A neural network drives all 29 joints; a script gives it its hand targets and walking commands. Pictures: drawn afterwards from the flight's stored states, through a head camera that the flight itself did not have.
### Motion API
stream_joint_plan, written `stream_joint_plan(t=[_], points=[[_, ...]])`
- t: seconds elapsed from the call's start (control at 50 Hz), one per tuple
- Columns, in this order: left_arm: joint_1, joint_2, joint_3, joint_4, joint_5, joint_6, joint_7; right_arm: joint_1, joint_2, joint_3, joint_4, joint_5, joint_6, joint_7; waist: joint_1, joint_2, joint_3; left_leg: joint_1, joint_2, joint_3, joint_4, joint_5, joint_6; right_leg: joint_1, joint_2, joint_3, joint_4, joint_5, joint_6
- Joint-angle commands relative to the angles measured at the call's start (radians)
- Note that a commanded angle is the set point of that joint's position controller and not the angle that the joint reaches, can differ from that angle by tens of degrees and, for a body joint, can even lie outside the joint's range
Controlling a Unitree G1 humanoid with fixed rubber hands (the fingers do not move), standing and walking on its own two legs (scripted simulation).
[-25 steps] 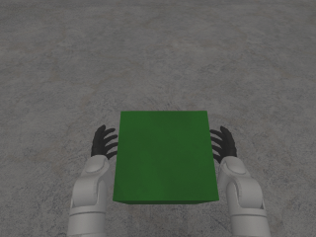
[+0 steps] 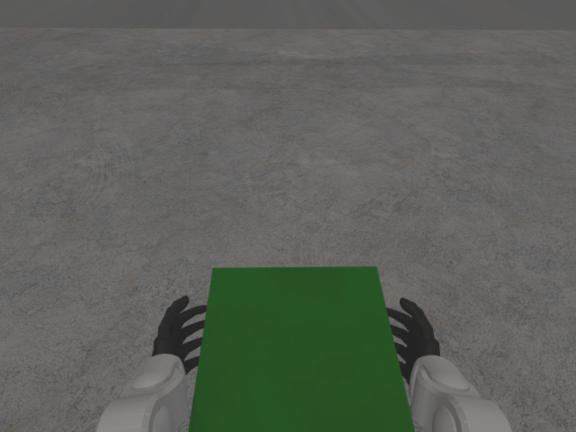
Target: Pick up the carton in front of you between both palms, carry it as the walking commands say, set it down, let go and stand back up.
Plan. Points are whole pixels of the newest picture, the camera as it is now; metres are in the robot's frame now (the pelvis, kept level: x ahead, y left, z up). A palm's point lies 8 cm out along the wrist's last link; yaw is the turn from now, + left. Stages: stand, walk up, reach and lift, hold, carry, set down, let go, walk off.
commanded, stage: carry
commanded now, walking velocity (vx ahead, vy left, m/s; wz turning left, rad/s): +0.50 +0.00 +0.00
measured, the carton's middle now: (294, 381) +0.22 +0.00 +0.00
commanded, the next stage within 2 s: none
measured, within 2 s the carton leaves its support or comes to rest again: neither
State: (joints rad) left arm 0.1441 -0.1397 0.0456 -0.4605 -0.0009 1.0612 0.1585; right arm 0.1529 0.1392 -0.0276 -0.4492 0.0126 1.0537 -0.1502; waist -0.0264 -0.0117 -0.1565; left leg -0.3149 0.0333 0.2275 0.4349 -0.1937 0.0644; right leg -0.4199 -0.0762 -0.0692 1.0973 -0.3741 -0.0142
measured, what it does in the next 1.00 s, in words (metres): walks ahead: right foot, then left foot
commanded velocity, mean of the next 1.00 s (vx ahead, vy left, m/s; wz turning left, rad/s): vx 0.50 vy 0.00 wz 0.00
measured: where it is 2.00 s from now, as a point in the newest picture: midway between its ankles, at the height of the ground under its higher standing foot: (277, 282)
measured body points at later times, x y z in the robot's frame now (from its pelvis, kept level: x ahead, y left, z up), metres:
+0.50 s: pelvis +0.30 -0.05 +0.00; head +0.30 -0.07 +0.45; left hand +0.52 +0.12 +0.07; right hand +0.55 -0.18 +0.06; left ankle +0.19 +0.07 -0.65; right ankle +0.36 -0.13 -0.74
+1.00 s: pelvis +0.61 +0.02 +0.00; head +0.62 +0.04 +0.45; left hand +0.86 +0.17 +0.06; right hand +0.85 -0.14 +0.07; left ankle +0.66 +0.10 -0.74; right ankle +0.50 -0.12 -0.64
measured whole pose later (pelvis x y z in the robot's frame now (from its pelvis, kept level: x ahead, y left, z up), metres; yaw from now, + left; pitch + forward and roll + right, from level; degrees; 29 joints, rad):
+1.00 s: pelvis +0.61 +0.02 +0.00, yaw +0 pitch +4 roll -1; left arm 0.09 -0.14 0.04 -0.52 0.02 1.14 0.15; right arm 0.10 0.14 -0.04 -0.51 0.00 1.13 -0.15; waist -0.02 -0.02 -0.07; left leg -0.33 0.07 0.25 0.43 -0.17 0.06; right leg -0.41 -0.10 -0.07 1.13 -0.35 -0.01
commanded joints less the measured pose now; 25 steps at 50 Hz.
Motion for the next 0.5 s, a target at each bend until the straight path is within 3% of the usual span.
stream_joint_plan(t=[0.0, 0.04, 0.1, 0.24, 0.28, 0.32, 0.34, 0.36, 0.38, 0.4, 0.42, 0.44, 0.48], points=[[-0.328, -0.662, -0.553, -0.121, -0.132, -0.005, -0.042, -0.392, 0.650, 0.563, -0.180, 0.173, -0.005, 0.044, 0.017, 0.091, -0.105, 0.232, 0.289, -0.333, -0.300, -0.009, 0.060, -0.185, -0.059, 0.030, -0.088, 0.099, -0.002], [-0.302, -0.661, -0.545, -0.104, -0.110, 0.001, -0.035, -0.366, 0.628, 0.564, -0.169, 0.173, 0.004, 0.052, 0.016, 0.121, -0.074, 0.222, 0.270, -0.269, -0.340, -0.040, 0.061, -0.183, -0.053, -0.009, -0.206, 0.151, 0.021], [-0.288, -0.638, -0.534, -0.103, -0.097, 0.014, -0.023, -0.342, 0.594, 0.551, -0.162, 0.166, 0.020, 0.049, 0.014, 0.133, -0.023, 0.251, 0.239, -0.199, -0.352, 0.033, 0.057, -0.198, -0.044, -0.054, -0.393, 0.244, 0.037], [-0.337, -0.571, -0.538, -0.150, -0.126, 0.048, -0.012, -0.336, 0.545, 0.504, -0.163, 0.127, 0.048, 0.017, 0.007, 0.168, 0.063, 0.335, 0.221, -0.111, -0.294, 0.216, 0.037, -0.152, -0.017, -0.128, -0.584, 0.334, 0.011], [-0.343, -0.556, -0.526, -0.148, -0.131, 0.053, -0.010, -0.356, 0.539, 0.503, -0.169, 0.123, 0.055, 0.008, 0.015, 0.172, 0.043, 0.337, 0.220, -0.083, -0.200, 0.334, 0.020, -0.041, 0.009, -0.165, -0.611, 0.294, -0.007], [-0.314, -0.554, -0.509, -0.130, -0.131, 0.055, -0.009, -0.358, 0.535, 0.511, -0.176, 0.125, 0.061, 0.001, 0.039, 0.102, -0.064, 0.213, 0.151, 0.011, 0.113, 0.467, -0.029, 0.297, 0.072, -0.212, -0.647, 0.207, -0.018], [-0.297, -0.549, -0.499, -0.125, -0.128, 0.056, -0.008, -0.358, 0.524, 0.517, -0.184, 0.130, 0.064, -0.002, 0.056, -0.030, -0.137, 0.033, 0.100, 0.012, 0.370, 0.284, -0.069, 0.483, -0.105, 0.058, -0.726, 0.055, -0.057], [-0.311, -0.547, -0.503, -0.118, -0.136, 0.055, -0.011, -0.352, 0.532, 0.531, -0.208, 0.135, 0.067, -0.001, 0.052, -0.303, -0.222, -0.267, -0.028, -0.038, 0.690, -0.091, -0.114, 0.705, -0.361, 0.518, -0.857, -0.030, -0.193], [-0.292, -0.595, -0.511, -0.117, -0.150, 0.052, -0.021, -0.368, 0.552, 0.548, -0.222, 0.150, 0.067, 0.004, 0.046, -0.291, -0.201, -0.357, -0.014, -0.165, 0.832, -0.266, -0.085, 0.663, -0.372, 0.565, -0.907, 0.169, -0.211], [-0.313, -0.640, -0.524, -0.139, -0.160, 0.046, -0.034, -0.379, 0.616, 0.566, -0.209, 0.153, 0.063, 0.014, 0.044, -0.223, -0.197, -0.374, 0.039, -0.206, 0.887, -0.244, -0.051, 0.618, -0.342, 0.439, -0.864, 0.301, -0.193], [-0.333, -0.688, -0.541, -0.148, -0.167, 0.037, -0.047, -0.388, 0.669, 0.570, -0.202, 0.152, 0.054, 0.026, 0.042, -0.111, -0.196, -0.360, 0.077, -0.220, 0.862, -0.192, -0.037, 0.556, -0.320, 0.345, -0.850, 0.348, -0.168], [-0.357, -0.720, -0.559, -0.164, -0.172, 0.028, -0.059, -0.386, 0.710, 0.571, -0.191, 0.149, 0.045, 0.036, 0.038, -0.047, -0.173, -0.323, 0.111, -0.234, 0.786, -0.136, -0.034, 0.471, -0.294, 0.267, -0.874, 0.331, -0.133], [-0.381, -0.748, -0.587, -0.170, -0.184, 0.014, -0.080, -0.380, 0.752, 0.573, -0.171, 0.132, 0.028, 0.047, 0.035, -0.069, -0.159, -0.260, 0.110, -0.201, 0.666, -0.067, -0.041, 0.383, -0.252, 0.152, -0.928, 0.223, -0.092]])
